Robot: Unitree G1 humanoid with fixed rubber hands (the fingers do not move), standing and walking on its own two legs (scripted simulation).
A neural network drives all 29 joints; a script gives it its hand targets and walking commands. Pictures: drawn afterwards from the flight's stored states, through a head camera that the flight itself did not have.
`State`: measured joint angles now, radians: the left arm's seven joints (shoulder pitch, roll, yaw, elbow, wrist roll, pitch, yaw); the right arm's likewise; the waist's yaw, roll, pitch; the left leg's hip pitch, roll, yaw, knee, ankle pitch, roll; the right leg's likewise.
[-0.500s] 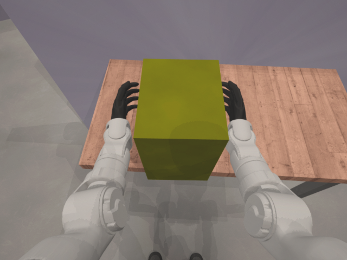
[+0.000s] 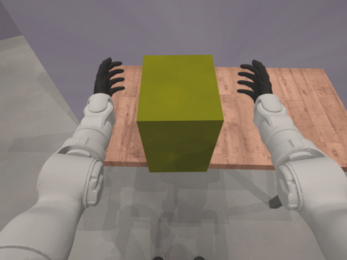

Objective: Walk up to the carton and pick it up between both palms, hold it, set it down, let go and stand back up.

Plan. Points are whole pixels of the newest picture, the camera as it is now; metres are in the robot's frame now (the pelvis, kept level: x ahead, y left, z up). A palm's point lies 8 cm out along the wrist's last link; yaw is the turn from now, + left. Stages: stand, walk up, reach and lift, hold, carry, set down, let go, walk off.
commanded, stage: set down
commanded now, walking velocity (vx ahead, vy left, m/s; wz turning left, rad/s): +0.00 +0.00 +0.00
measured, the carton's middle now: (178, 118) +0.46 +0.00 +0.01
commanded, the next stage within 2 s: none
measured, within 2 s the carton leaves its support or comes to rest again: neither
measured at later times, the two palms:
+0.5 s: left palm (97, 70) +0.48 +0.17 +0.16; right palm (272, 71) +0.47 -0.21 +0.16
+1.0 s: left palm (87, 71) +0.46 +0.18 +0.18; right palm (283, 74) +0.44 -0.22 +0.17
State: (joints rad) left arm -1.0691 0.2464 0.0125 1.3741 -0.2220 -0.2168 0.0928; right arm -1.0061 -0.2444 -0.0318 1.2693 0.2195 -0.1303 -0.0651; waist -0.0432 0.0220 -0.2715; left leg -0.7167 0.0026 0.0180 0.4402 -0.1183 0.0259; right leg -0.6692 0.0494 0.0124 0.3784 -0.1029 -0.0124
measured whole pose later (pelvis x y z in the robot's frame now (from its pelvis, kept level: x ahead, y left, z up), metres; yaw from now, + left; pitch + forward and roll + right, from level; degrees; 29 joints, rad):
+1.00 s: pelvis +0.02 -0.01 +0.02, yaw +1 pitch +8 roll -1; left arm -0.99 0.31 0.03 1.15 -0.22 0.06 0.02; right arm -0.94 -0.28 0.00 1.08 0.31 0.10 -0.12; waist -0.06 0.01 -0.14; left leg -0.34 0.00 0.00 0.33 -0.13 0.01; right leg -0.29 0.05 -0.01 0.28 -0.12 -0.03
